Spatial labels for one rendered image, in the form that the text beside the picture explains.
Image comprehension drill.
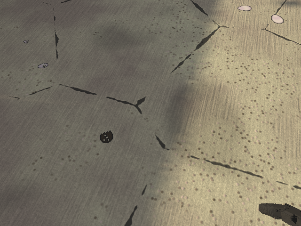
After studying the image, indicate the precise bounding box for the robot right hand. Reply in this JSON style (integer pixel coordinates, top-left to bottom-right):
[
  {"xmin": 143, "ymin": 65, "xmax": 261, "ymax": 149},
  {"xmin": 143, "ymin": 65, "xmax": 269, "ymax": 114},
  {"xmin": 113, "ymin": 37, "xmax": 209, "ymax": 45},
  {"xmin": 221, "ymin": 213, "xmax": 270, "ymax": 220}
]
[{"xmin": 259, "ymin": 203, "xmax": 301, "ymax": 226}]

